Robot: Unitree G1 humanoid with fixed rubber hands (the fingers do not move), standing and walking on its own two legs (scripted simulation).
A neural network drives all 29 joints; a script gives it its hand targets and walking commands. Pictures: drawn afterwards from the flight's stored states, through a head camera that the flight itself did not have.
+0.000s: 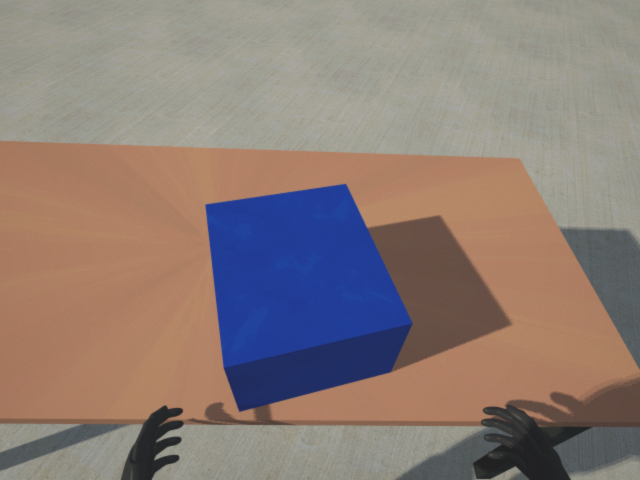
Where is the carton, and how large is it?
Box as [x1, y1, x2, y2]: [205, 184, 412, 411]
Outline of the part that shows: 345,184 205,204 223,366 239,411 389,372 395,361 412,323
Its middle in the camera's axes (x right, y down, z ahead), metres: -0.04 +0.08 +0.63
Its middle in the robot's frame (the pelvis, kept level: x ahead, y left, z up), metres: +0.42 +0.06 -0.06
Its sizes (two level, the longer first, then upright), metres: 0.290 0.247 0.162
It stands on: a table, 0.64 m high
